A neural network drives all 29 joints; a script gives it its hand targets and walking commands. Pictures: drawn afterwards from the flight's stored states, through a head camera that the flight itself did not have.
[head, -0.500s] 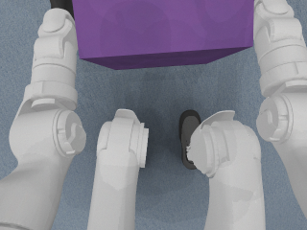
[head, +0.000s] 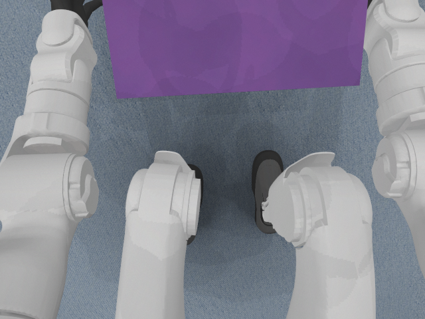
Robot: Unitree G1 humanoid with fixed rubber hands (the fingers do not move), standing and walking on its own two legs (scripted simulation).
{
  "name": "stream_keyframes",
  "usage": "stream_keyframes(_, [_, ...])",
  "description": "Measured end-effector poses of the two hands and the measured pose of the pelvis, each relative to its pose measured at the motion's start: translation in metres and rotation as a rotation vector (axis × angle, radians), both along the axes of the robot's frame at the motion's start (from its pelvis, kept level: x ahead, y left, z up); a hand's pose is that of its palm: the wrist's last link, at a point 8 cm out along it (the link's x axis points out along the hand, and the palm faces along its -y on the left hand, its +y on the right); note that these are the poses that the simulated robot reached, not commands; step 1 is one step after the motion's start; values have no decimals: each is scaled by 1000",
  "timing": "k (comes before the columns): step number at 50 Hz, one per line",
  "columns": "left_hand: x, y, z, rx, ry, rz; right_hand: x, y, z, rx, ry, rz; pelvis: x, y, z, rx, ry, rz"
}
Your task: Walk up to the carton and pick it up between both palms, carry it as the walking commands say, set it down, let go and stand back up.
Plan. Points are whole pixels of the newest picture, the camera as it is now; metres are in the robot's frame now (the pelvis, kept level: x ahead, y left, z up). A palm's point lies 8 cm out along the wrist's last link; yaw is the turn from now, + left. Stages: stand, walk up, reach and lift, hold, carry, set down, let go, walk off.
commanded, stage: set down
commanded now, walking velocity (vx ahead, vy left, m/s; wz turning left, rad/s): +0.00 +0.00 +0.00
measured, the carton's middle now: (227, 15) +0.52 -0.01 -0.23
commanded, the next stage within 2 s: let go in 1.52 s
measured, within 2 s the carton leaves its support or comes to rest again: neither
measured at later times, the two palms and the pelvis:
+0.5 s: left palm out of the picture +0.52 +0.22 -0.11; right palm out of the picture +0.54 -0.23 -0.11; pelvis -0.01 +0.00 +0.03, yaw -1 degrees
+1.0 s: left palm out of the picture +0.52 +0.24 +0.06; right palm out of the picture +0.54 -0.25 +0.04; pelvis +0.01 -0.01 +0.16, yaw +0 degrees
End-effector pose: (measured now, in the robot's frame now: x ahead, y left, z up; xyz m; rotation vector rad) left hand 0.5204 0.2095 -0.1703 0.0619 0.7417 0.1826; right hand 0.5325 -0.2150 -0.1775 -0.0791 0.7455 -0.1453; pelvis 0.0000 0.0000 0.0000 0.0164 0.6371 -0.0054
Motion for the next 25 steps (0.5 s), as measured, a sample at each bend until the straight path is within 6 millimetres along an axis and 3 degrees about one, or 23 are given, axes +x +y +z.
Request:
stream_keyframes(7, [-7,2,-2,-9,20,-2,-13,-26,0,-21,22,-28,1,1,-1,0,10,1])
stream_keyframes(16, [-5,14,9,-3,-50,18,-1,-20,14,-16,-41,16,-6,-3,-1,2,-55,-7])
stream_keyframes(22, [-8,22,36,22,-63,7,4,-23,38,-39,-65,26,-12,-3,18,3,-116,-6])
stream_keyframes(25, [0,15,65,-7,-88,-2,5,-18,66,-24,-81,39,-11,-3,32,0,-131,-11])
